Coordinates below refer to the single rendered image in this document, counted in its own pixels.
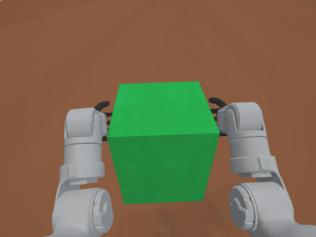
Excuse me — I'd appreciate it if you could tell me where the carton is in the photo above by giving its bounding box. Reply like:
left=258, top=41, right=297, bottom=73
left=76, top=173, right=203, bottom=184
left=107, top=81, right=220, bottom=204

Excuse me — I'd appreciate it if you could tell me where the left robot upper arm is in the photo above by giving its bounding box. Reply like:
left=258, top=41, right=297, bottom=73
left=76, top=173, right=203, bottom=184
left=43, top=188, right=114, bottom=237

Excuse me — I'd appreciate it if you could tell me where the robot left forearm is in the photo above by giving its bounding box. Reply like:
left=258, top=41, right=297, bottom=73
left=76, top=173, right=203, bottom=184
left=51, top=107, right=108, bottom=230

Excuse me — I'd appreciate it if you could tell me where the right robot upper arm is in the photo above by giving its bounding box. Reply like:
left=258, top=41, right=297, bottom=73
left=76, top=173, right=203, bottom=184
left=229, top=182, right=316, bottom=237

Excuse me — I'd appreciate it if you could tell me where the robot left hand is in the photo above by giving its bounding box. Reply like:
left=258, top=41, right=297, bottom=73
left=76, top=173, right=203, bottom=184
left=94, top=101, right=113, bottom=141

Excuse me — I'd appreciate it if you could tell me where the robot right hand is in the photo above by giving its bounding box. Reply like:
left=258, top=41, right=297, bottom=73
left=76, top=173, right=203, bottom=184
left=208, top=98, right=227, bottom=137

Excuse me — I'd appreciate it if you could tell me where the robot right forearm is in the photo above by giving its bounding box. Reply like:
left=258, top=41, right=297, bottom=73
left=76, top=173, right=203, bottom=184
left=216, top=102, right=294, bottom=217

